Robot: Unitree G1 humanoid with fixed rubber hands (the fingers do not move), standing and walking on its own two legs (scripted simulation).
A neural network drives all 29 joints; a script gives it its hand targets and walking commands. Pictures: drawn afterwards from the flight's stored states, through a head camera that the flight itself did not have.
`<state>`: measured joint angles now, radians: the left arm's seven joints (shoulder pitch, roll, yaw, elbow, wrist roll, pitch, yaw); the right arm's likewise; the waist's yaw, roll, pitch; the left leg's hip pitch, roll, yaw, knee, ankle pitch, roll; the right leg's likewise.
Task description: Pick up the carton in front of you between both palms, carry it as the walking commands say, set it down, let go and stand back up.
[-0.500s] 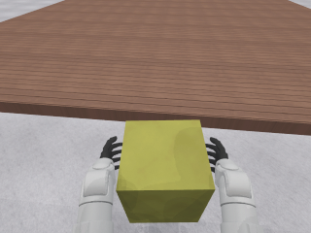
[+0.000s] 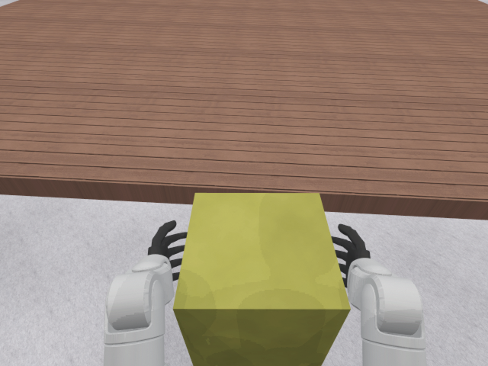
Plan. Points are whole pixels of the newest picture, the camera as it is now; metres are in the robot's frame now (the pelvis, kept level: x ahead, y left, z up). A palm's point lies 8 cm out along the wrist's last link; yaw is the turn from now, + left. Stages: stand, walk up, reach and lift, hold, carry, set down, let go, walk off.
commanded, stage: carry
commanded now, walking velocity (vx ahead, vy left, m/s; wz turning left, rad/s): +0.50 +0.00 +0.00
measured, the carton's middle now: (256, 285) +0.27 +0.00 +0.01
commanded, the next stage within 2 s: none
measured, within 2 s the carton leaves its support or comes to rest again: neither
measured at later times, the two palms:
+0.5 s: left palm (194, 154) +0.57 +0.15 +0.06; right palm (319, 152) +0.60 -0.15 +0.06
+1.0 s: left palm (193, 54) +0.97 +0.20 +0.15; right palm (289, 55) +0.97 -0.09 +0.16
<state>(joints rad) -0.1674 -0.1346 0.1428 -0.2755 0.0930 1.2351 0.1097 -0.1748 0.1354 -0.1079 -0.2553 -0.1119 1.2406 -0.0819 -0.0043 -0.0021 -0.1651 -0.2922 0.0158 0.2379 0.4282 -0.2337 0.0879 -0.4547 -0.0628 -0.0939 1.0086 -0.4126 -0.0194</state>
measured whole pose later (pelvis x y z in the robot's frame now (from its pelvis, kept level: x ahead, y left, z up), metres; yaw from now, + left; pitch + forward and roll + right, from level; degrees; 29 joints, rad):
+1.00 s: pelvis +0.65 +0.06 +0.00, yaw +1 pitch +5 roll -1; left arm -0.45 -0.10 0.17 -0.36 0.09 1.28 0.12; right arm -0.46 0.08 -0.18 -0.36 -0.06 1.30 -0.11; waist -0.05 -0.01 -0.07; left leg -0.17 0.04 0.24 0.37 -0.29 0.04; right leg -0.65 -0.08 -0.11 0.90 -0.22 -0.04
